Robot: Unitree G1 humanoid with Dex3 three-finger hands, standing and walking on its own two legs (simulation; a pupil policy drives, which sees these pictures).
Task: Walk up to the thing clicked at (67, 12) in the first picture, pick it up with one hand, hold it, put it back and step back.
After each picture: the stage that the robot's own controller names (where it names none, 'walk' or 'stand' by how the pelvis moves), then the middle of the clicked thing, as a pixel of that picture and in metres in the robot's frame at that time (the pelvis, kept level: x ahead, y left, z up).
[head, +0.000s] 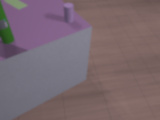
stand; (68, 13) +0.99 +0.07 -0.09
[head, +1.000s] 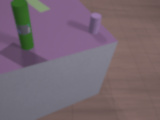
walk; (94, 23) +0.86 -0.11 -0.07
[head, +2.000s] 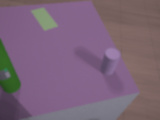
stand; (109, 62) +0.50 -0.11 -0.06
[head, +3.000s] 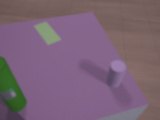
stand; (115, 74) +0.45 -0.14 -0.06
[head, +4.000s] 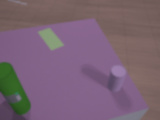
stand; (116, 78) +0.45 -0.15 -0.09
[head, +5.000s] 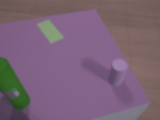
walk; (117, 72) +0.45 -0.15 -0.08
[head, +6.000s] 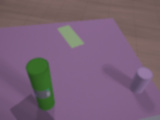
stand; (140, 80) +0.44 -0.26 -0.09
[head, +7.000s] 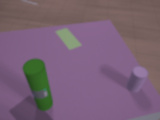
stand; (136, 79) +0.45 -0.25 -0.09
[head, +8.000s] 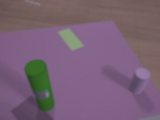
stand; (138, 81) +0.45 -0.26 -0.09
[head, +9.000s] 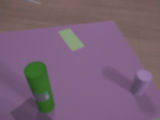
stand; (140, 83) +0.43 -0.26 -0.09
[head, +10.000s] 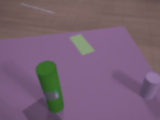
rise first; (149, 86) +0.44 -0.27 -0.09
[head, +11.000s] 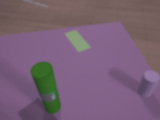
go down; (147, 84) +0.43 -0.26 -0.09
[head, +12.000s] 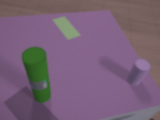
go down; (137, 72) +0.45 -0.28 -0.07
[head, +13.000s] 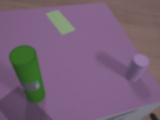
go down; (135, 68) +0.45 -0.27 -0.05
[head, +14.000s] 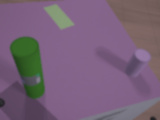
close in; (136, 63) +0.46 -0.27 -0.03
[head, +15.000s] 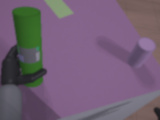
close; (140, 53) +0.47 -0.27 +0.00
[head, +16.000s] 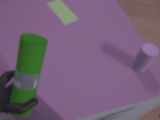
close; (144, 58) +0.46 -0.27 -0.01
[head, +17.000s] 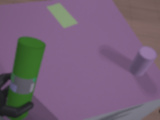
hold; (141, 61) +0.45 -0.26 -0.02
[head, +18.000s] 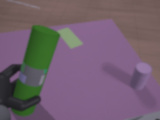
hold; (139, 76) +0.45 -0.26 -0.05
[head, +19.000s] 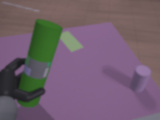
crouch; (139, 78) +0.45 -0.26 -0.07
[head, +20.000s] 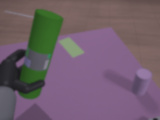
crouch; (140, 82) +0.45 -0.27 -0.08
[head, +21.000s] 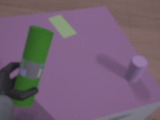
lower; (135, 69) +0.46 -0.26 -0.06
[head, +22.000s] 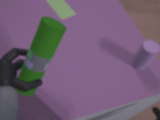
lower; (144, 55) +0.46 -0.27 +0.00
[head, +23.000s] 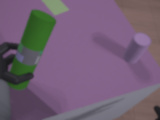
lower; (135, 48) +0.48 -0.26 +0.00
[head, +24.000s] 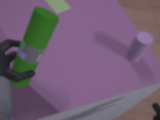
lower; (138, 47) +0.48 -0.27 +0.00
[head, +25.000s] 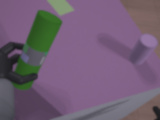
lower; (142, 50) +0.47 -0.27 +0.00
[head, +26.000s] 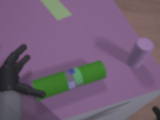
withdraw; (138, 53) +0.46 -0.26 +0.00
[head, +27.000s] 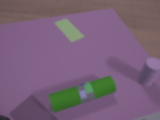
sink last; (149, 72) +0.44 -0.28 -0.04
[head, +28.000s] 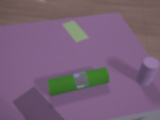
stand; (147, 71) +0.46 -0.26 -0.04
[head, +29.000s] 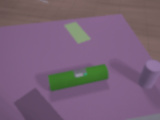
stand; (149, 74) +0.45 -0.26 -0.04
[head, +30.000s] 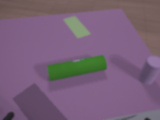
stand; (150, 70) +0.46 -0.27 -0.03
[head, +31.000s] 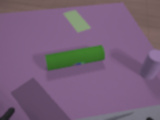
stand; (151, 64) +0.47 -0.26 -0.01
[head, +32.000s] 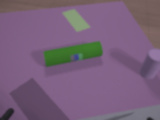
stand; (151, 64) +0.47 -0.26 -0.01
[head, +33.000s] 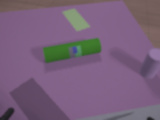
stand; (151, 63) +0.47 -0.26 -0.01
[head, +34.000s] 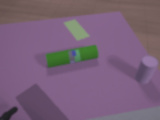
stand; (145, 70) +0.47 -0.27 -0.05
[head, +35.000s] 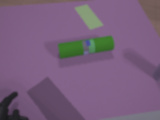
stand; out of the picture +0.43 -0.35 -0.06
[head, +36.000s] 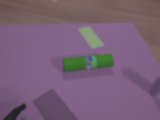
stand; out of the picture +0.42 -0.37 -0.09
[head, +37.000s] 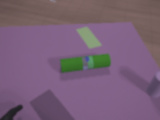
stand; (157, 84) +0.42 -0.35 -0.09
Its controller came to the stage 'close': yes
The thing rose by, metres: 0.00
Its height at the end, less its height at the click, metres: +0.00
